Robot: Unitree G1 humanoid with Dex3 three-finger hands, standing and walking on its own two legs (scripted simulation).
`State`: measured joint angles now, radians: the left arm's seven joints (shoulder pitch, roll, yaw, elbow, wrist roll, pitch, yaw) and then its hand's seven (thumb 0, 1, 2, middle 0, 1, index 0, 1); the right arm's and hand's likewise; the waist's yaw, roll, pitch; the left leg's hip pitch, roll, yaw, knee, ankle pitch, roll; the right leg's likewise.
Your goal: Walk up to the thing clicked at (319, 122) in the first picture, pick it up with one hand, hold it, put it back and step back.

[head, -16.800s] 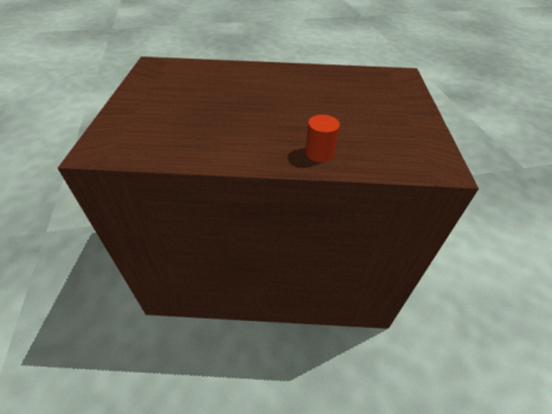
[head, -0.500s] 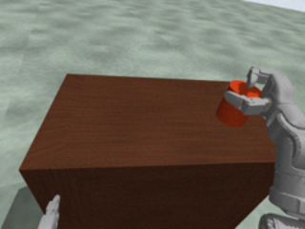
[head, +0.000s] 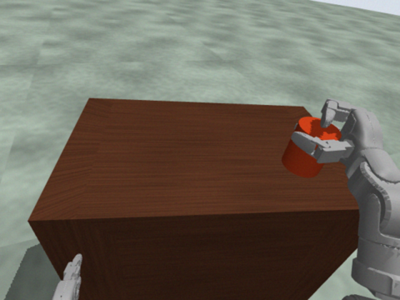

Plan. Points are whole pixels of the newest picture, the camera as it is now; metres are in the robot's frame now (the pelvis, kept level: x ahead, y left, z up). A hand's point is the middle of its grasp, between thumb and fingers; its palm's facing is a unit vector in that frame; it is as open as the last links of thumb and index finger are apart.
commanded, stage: hold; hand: right
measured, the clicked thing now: (309, 147) +0.33 -0.17 +0.23
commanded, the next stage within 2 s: crouch in 1.74 s
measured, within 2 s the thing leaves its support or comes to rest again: neither
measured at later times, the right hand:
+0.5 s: hand (313, 121) +0.34 -0.16 +0.28, palm faces +0.11 +0.99 -0.01, open 6.1 cm
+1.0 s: hand (315, 133) +0.34 -0.17 +0.26, palm faces +0.12 +0.99 -0.02, open 6.1 cm
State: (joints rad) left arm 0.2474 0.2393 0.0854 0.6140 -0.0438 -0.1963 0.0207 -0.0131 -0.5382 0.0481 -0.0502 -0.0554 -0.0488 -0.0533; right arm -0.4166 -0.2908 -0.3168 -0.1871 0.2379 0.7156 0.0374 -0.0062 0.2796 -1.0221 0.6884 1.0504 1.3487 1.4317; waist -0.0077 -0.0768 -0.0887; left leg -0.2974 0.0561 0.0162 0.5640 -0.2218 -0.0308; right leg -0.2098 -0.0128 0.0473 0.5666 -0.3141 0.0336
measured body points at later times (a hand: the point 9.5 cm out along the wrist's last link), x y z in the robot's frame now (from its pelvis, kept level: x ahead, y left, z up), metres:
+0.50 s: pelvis +0.00 +0.00 +0.00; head -0.05 +0.04 +0.45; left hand +0.17 +0.26 -0.07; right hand +0.33 -0.22 +0.28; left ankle +0.05 +0.14 -0.73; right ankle +0.00 -0.14 -0.73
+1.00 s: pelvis +0.00 +0.00 +0.00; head -0.05 +0.03 +0.45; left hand +0.18 +0.25 -0.07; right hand +0.32 -0.23 +0.27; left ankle +0.05 +0.14 -0.73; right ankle +0.00 -0.14 -0.73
